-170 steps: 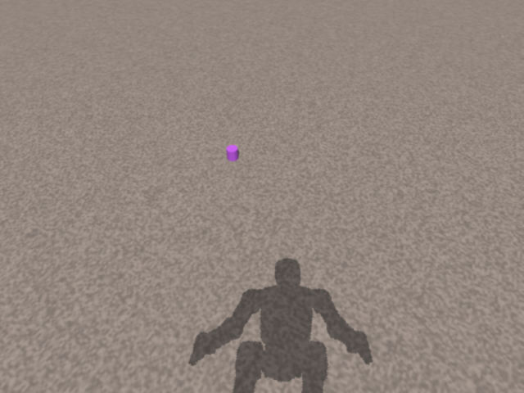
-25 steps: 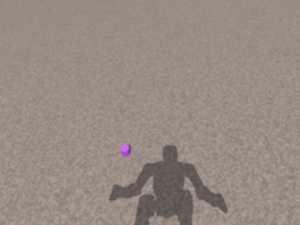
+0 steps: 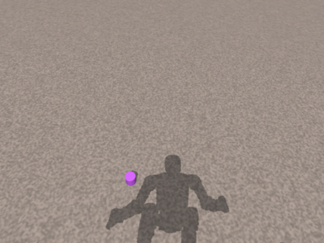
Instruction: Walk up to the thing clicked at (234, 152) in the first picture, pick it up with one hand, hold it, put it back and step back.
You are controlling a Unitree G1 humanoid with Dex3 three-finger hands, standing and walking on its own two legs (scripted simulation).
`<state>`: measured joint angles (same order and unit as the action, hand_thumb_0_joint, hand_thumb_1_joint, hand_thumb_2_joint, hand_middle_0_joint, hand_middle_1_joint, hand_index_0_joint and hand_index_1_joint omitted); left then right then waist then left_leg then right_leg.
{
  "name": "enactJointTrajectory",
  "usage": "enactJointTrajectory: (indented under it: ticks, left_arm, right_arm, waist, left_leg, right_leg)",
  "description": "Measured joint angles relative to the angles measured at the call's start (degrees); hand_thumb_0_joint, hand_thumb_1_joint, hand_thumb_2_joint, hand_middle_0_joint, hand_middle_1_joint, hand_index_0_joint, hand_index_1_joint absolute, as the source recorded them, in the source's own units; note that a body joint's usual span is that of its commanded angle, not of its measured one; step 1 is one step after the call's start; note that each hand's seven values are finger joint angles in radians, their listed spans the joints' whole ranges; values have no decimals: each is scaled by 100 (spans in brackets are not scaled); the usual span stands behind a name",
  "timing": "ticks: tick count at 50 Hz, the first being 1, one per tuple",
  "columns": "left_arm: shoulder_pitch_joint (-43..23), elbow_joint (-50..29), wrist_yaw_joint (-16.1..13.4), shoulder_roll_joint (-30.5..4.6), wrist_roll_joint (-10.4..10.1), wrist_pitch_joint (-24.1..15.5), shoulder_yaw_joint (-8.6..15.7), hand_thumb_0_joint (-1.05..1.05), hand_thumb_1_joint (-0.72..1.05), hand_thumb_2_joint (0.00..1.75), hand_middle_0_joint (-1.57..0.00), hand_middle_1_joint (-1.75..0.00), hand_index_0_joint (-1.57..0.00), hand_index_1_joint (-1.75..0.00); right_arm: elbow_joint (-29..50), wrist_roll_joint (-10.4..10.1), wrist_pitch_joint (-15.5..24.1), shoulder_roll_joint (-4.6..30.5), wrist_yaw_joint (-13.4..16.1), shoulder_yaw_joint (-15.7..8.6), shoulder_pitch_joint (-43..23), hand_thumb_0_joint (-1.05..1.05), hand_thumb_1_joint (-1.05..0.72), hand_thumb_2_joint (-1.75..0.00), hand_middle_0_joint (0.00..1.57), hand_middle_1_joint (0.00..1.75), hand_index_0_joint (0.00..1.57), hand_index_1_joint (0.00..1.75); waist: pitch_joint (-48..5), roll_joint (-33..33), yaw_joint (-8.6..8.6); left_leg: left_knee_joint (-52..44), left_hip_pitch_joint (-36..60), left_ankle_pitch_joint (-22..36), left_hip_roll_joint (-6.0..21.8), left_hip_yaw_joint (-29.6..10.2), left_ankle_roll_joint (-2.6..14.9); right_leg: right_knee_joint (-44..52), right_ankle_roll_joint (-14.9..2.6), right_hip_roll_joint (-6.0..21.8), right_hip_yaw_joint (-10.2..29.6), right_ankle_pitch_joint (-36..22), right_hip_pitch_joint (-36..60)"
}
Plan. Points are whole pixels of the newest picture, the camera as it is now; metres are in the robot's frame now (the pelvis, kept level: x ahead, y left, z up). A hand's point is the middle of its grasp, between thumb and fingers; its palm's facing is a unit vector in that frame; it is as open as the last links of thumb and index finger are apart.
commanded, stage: walk up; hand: left
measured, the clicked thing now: (130, 178) +0.62 +0.21 -0.72
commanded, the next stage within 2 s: stand in 1.98 s
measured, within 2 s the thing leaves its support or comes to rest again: neither
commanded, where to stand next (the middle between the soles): +0.22 -0.02 m, yaw -1 degrees
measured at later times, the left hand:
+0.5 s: hand (79, 241) +0.16 +0.23 -0.11, palm faces -0.04 -0.89 -0.44, open 7.3 cm
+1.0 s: hand (86, 229) +0.20 +0.23 -0.15, palm faces -0.02 -0.95 -0.32, open 7.3 cm
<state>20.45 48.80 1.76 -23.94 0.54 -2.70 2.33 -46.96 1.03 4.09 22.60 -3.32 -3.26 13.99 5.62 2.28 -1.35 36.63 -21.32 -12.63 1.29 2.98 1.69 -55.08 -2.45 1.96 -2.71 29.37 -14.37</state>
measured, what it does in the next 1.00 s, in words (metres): walks ahead: right foot, then left foot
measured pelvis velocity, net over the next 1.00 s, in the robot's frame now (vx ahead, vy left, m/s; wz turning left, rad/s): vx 0.14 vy -0.02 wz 0.00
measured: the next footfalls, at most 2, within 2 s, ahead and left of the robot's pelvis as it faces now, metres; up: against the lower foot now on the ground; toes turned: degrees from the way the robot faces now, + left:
right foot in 0.32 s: +0.20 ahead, -0.16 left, +0.00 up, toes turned -3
left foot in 0.66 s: +0.20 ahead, +0.11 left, +0.00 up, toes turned +0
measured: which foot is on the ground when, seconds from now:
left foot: down 0.00-0.34, up 0.36-0.64, down 0.66-1.00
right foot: up 0.00-0.30, down 0.32-1.00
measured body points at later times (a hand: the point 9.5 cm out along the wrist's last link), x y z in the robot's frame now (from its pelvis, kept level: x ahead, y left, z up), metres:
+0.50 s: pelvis +0.11 -0.04 +0.01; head +0.14 -0.08 +0.46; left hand +0.17 +0.28 -0.08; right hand +0.18 -0.35 -0.13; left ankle +0.11 +0.10 -0.67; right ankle +0.17 -0.16 -0.72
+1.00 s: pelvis +0.14 -0.02 +0.01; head +0.14 -0.01 +0.46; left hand +0.20 +0.28 -0.12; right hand +0.23 -0.32 -0.10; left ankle +0.17 +0.11 -0.72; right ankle +0.17 -0.16 -0.72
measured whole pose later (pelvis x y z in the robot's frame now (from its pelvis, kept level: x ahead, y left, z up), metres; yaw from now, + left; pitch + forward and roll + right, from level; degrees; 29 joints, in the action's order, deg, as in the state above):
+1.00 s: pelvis +0.14 -0.02 +0.01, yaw +0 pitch -2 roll -1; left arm 9.0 61.2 0.9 -21.2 0.0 -1.8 -0.6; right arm -60.1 -0.2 0.4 20.5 -1.2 0.5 6.7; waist 3.1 0.7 -1.0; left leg 30.6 -15.0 -13.5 2.1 -0.8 -1.1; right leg -28.4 1.1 1.9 -2.8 12.6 -13.5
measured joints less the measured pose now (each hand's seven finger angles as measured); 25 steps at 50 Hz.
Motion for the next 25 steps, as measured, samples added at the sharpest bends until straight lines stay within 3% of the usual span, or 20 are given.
enactJointTrajectory:
  ticks: [2,4,10,15,17,18,21,25]
  left_arm:
    - [-65,45,6,-1,6,40,-52,1,91,90,-20,-30,-21,-30]
    - [-134,26,38,-48,-14,31,-43,1,91,90,-20,-30,-21,-30]
    - [-251,-20,156,-112,-12,-1,48,1,91,90,-20,-30,-21,-30]
    - [-205,152,117,-71,37,-77,58,1,91,90,-20,-30,-21,-30]
    - [-211,222,37,-46,64,-142,85,1,91,90,-20,-30,-21,-30]
    - [-242,242,-7,10,86,-169,88,1,91,90,-20,-30,-21,-30]
    - [-312,178,-63,117,72,-197,-2,1,91,90,-20,-30,-21,-30]
    - [-373,99,-107,235,36,-197,-121,1,91,90,-20,-30,-21,-30]
  right_arm:
    - [60,-66,14,-41,45,29,49,1,-91,-90,20,30,20,30]
    - [86,-97,32,-87,84,88,141,1,-91,-90,20,30,20,30]
    - [58,-60,-15,-6,76,126,385,1,-90,-90,20,30,20,30]
    - [25,-38,-179,183,70,69,500,1,-90,-90,20,30,20,30]
    - [-20,-55,-271,236,105,51,501,1,-90,-90,20,30,20,30]
    - [-76,-73,-324,249,139,40,458,1,-90,-90,20,30,20,30]
    - [-197,-84,-456,174,227,91,326,1,-91,-90,20,30,20,30]
    - [-266,-122,-442,121,244,149,120,1,-91,-90,20,30,20,30]
  waist:
    - [-14,-32,86]
    - [-22,30,130]
    - [-34,75,194]
    - [-148,-182,282]
    - [-156,-371,256]
    - [-126,-523,241]
    - [-62,-596,108]
    - [43,-644,7]
  left_leg:
    - [-141,202,-44,48,-33,33]
    - [-413,441,11,42,-26,4]
    - [-697,843,-118,-3,40,-2]
    - [-284,865,-589,93,50,-100]
    - [203,745,-944,233,-12,-140]
    - [551,635,-1107,295,-133,-70]
    - [1578,204,-1617,0,-339,-20]
    - [1839,-210,-1533,-95,-393,-36]
  right_leg:
    - [-721,-30,-123,115,-49,-468]
    - [-776,-36,-66,211,-308,-831]
    - [575,156,307,284,-960,-1248]
    - [1751,213,217,165,-1574,-891]
    - [1981,216,33,83,-1814,-667]
    - [1877,203,-60,11,-1721,-658]
    - [1796,141,-37,26,-1543,-613]
    - [2137,126,3,55,-1655,-425]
